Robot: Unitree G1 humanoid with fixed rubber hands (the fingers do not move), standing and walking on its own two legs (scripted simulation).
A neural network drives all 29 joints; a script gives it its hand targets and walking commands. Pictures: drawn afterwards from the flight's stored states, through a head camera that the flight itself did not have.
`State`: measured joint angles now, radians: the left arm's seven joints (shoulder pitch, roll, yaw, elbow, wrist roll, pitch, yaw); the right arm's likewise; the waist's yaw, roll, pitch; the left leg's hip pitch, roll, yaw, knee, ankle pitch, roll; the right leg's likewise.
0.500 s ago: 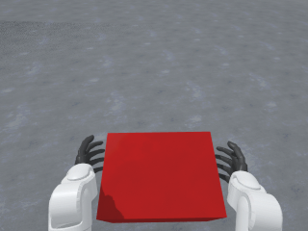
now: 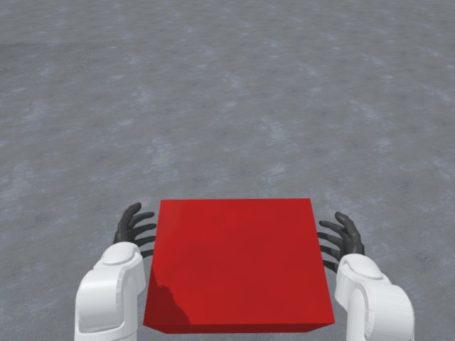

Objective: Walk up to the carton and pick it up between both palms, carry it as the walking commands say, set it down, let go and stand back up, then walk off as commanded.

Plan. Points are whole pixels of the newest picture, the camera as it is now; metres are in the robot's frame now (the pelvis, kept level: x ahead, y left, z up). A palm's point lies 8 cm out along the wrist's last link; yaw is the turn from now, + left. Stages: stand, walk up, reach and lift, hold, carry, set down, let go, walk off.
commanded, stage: carry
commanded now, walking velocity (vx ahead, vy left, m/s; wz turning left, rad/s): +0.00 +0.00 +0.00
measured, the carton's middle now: (235, 268) +0.27 -0.01 +0.01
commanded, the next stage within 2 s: hold in 1.64 s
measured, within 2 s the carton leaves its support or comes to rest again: neither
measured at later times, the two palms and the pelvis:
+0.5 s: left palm (115, 259) +0.25 +0.18 +0.09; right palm (334, 264) +0.24 -0.15 +0.09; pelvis -0.01 +0.01 +0.00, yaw +0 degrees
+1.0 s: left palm (120, 254) +0.27 +0.19 +0.06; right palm (321, 257) +0.27 -0.15 +0.06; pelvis +0.00 +0.02 +0.00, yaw +1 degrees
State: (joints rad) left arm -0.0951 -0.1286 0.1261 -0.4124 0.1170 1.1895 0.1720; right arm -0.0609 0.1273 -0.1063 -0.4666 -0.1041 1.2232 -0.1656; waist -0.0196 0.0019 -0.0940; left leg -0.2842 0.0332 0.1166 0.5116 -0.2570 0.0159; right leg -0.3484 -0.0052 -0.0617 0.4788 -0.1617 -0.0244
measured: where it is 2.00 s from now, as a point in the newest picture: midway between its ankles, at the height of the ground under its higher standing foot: outside the picture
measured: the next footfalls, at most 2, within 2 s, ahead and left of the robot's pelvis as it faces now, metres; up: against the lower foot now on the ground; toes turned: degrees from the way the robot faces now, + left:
none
